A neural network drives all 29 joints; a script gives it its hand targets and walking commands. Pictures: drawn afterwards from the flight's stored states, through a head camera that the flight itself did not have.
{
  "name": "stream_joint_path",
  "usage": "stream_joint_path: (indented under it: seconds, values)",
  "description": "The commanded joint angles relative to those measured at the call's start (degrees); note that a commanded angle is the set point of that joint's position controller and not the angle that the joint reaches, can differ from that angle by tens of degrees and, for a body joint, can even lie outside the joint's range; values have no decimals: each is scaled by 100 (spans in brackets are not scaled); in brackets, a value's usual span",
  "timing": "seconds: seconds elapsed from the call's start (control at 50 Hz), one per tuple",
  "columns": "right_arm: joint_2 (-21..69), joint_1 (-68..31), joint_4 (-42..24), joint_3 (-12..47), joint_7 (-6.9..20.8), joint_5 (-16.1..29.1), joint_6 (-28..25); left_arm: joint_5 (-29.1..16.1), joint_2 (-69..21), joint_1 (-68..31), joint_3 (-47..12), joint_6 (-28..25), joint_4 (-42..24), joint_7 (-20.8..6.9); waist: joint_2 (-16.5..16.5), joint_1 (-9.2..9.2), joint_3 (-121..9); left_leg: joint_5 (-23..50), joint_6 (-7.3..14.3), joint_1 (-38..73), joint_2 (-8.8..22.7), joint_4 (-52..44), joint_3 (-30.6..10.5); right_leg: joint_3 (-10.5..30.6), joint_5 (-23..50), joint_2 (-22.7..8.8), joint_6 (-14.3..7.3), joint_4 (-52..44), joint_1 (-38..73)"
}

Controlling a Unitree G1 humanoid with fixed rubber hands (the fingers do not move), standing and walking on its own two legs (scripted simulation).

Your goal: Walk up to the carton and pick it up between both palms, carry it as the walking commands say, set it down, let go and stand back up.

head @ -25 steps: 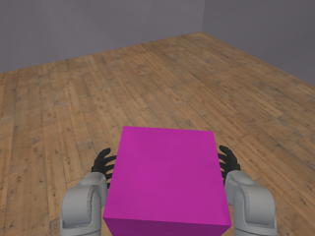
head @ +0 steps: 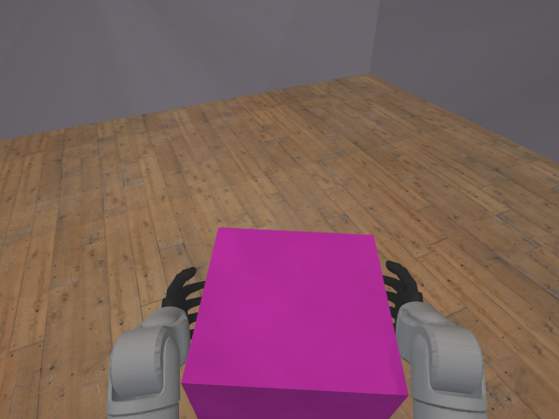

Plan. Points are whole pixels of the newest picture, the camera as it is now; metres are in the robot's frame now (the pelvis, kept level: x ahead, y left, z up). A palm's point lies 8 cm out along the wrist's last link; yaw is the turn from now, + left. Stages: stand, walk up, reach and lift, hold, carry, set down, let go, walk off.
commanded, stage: carry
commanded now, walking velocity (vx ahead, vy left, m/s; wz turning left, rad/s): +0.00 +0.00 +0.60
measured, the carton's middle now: (289, 344) +0.25 +0.01 +0.04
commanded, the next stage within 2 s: none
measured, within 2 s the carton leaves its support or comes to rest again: neither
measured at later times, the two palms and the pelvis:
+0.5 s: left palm out of the picture +0.12 +0.17 +0.08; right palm (408, 384) +0.18 -0.12 +0.08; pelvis -0.11 -0.03 +0.00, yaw +12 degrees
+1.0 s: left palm out of the picture -0.02 +0.22 +0.07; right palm out of the picture +0.14 -0.03 +0.07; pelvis -0.16 -0.04 +0.00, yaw +30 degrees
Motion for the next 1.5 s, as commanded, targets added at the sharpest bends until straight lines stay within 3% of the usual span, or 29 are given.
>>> stream_joint_path:
  seconds: [0.0, 0.04, 0.06, 0.1, 0.14, 0.2, 0.22, 0.24, 0.32, 0.36, 0.48, 0.52, 0.56, 0.58, 0.62, 0.74, 0.78, 0.8, 0.82, 0.86, 1.02, 1.04, 1.06, 1.08, 1.12, 1.26, 1.32, 1.38, 1.48]
  values:
    - [4973, -2781, -572, 3809, 1522, 2204, 53, -2549, -5121, -3585, -4070, -187, -721, -1794, 187, -18, -1204, -3065, -314, -1984, 690, -1768, -750, 36, -595, 191, -37, -35, 2603]
    - [4953, -2776, -543, 3763, 1513, 2237, 78, -2506, -5086, -3342, -3899, -166, -434, -1780, -2775, -46, -1235, -2151, -397, -794, -707, 3094, 583, 2356, -2754, -1787, -574, -3034, 360]
    - [5048, -2648, -321, 3805, 1514, 2278, 62, -2384, -5033, -3197, -3854, -159, -169, -1787, -2362, -192, -1169, -1924, -285, -308, -429, 4022, 147, 2328, -3346, -2209, -545, -3541, -393]
    - [5085, -2741, -345, 3953, 1564, 2349, -5, -2286, -4987, -3470, -3868, -195, -385, -1798, -1679, -333, -1374, -1588, -283, 810, -289, 4617, 274, 636, -2534, -1604, 53, -3414, -1368]
    - [5049, -3020, -599, 4109, 1621, 2496, -24, -2104, -4992, -3542, -3909, -242, -492, -1717, -1759, -444, -1575, -1762, -115, 1630, -123, 2720, 465, -105, -2032, -1341, 693, -3271, -1132]
    - [5138, -3250, -860, 4045, 1718, 2793, -68, -2155, -5201, -3576, -4075, -304, -874, -1519, -286, -431, -1588, -2671, 306, 1710, 104, -573, -288, -396, -1823, -801, 549, -884, -285]
    - [5184, -3410, -928, 3977, 1758, 2881, -80, -2122, -5164, -3676, -4049, -334, -902, -1461, 2127, -404, -1000, -4021, 579, 967, 1381, -2204, -2907, -544, -1590, -356, 517, 1335, -1139]
    - [5160, -3487, -1046, 3952, 1815, 2845, -62, -2005, -5258, -3707, -4046, -359, -850, -1410, 2363, -246, -443, -4653, 749, 532, 2226, -2909, -4507, 359, -1211, -153, 674, 2495, -2239]
    - [5307, -2933, -830, 4068, 1788, 2678, -75, -2089, -5129, -3561, -4104, -387, -1153, -1383, 205, -201, -961, -1445, 478, 216, 1378, -1989, -2757, 581, 435, -266, 624, 3317, -1088]
    - [5273, -2913, -1133, 4116, 1736, 2725, -99, -2178, -5288, -3371, -4182, -370, -1175, -1382, 571, -173, -1412, 94, 466, 897, 1134, -1237, -1983, 377, 155, -161, 614, 2752, -922]
    - [4954, -2230, -926, 3875, 1579, 2337, -87, -2256, -5080, -2974, -4165, -317, -1148, -1449, 1167, -294, -1762, 1954, 652, 1618, 1154, -873, -2459, 124, -879, 418, 467, -46, 222]
    - [4896, -2103, -747, 3894, 1515, 2209, -89, -2234, -5040, -2737, -4104, -299, -934, -1521, 656, -186, -2166, 2301, 287, 1088, 875, -207, -2021, 502, 310, -173, 331, -1438, 1793]
    - [4907, -2284, -956, 4164, 1461, 2324, -105, -2146, -4925, -2353, -4011, -386, -702, -1587, -2462, -167, -1869, -1106, -369, -1441, -245, 1440, -309, 2265, 4203, -2274, -662, -1297, 3278]
    - [4983, -2823, -1296, 4307, 1463, 2456, -102, -2239, -5081, -2604, -4020, -445, -816, -1630, -2716, -174, -1816, -2287, -273, -1455, 78, 2153, -321, 2306, 4468, -2579, -1069, -1312, 2812]
    - [5121, -2711, -1035, 4246, 1505, 2470, -161, -2337, -5192, -2919, -4000, -419, -936, -1652, -1227, -195, -1487, -1917, -293, -1133, 46, 2167, -265, 1235, 4185, -1961, -717, -1285, 2334]
    - [5038, -2550, -1276, 4380, 1537, 2733, -160, -2094, -4919, -2586, -4070, -443, -1362, -1493, -1465, -183, -1740, -961, -284, 366, -293, -93, 304, 190, 3489, -1748, -156, -484, 2013]
    - [4971, -2229, -1070, 4253, 1574, 2613, -127, -2034, -4779, -2419, -4074, -399, -1318, -1468, -206, -286, -1943, 1039, 46, 1809, 622, -956, -1025, -236, 1764, -1291, 508, 659, 824]
    - [4903, -2112, -1006, 4152, 1590, 2554, -154, -2080, -4780, -2487, -4110, -389, -1348, -1482, 1536, -295, -1930, 3776, 655, 2595, 2007, -1007, -3181, -446, -441, -433, 945, 1522, -695]
    - [5064, -2077, -942, 4153, 1579, 2520, -189, -2218, -4768, -2929, -4222, -404, -1575, -1521, 1866, -334, -1841, 4648, 1165, 2657, 1997, -743, -3284, 131, -2119, -289, 813, 1699, -906]
    - [5083, -2012, -1054, 4138, 1558, 2462, -167, -2250, -4879, -2742, -4268, -432, -1408, -1589, 739, -319, -1876, 3417, 937, 2409, 1671, -832, -2885, 247, -1762, -216, 775, 1962, -800]
    - [5042, -2236, -1444, 4066, 1375, 2328, -227, -2568, -4926, -2947, -4267, -367, -1612, -1664, 654, -236, -2102, 968, 371, 1014, 924, -1033, -2214, 140, -200, 183, 389, -836, 1526]
    - [4997, -2255, -1452, 4074, 1363, 2309, -206, -2522, -4864, -2819, -4217, -372, -1568, -1665, 58, -182, -2232, 869, 26, 296, 515, -475, -1709, 729, 78, -442, 183, -1537, 2453]
    - [4993, -2222, -1496, 4222, 1369, 2387, -170, -2394, -4781, -2591, -4117, -391, -1416, -1653, -1813, -196, -1950, -560, -415, -847, -407, 779, -554, 2038, 1273, -1714, -323, -1999, 2970]
    - [4977, -2470, -1548, 4328, 1404, 2496, -124, -2316, -4920, -2417, -4076, -436, -1237, -1654, -2633, -167, -1783, -2181, -308, -1236, -247, 2248, -181, 2444, 2368, -2650, -997, -1814, 2553]
    - [5050, -2657, -1570, 4334, 1432, 2508, -121, -2390, -5041, -2845, -4015, -395, -1357, -1631, -1170, -214, -1453, -1947, -231, -1101, 37, 2481, -421, 1447, 3174, -2150, -821, -1609, 2270]
    - [4940, -2317, -998, 4306, 1612, 2678, 35, -1918, -4695, -2322, -3990, -312, -1167, -1425, -1171, -232, -1642, -693, -182, 534, -249, -617, 146, 33, 3099, -1736, -6, -352, 2081]
    - [5037, -2123, -753, 4121, 1689, 2584, -46, -2021, -4711, -2773, -4147, -316, -1407, -1466, 2248, -345, -1430, 4324, 1049, 2441, 2095, -1106, -3373, -295, -2123, -209, 1023, 1567, -1033]
    - [5125, -2268, -968, 4059, 1586, 2449, -89, -2264, -4980, -2899, -4240, -365, -1196, -1609, 530, -354, -1672, 3503, 912, 2215, 1525, -875, -2623, 233, -1549, -258, 924, 2055, -693]
    - [5185, -2259, -1247, 3953, 1443, 2387, -209, -2624, -5011, -3295, -4385, -363, -1639, -1638, 1026, -345, -1907, 2006, 778, 1781, 1170, -1030, -2330, 276, -873, -21, 759, 1013, 120]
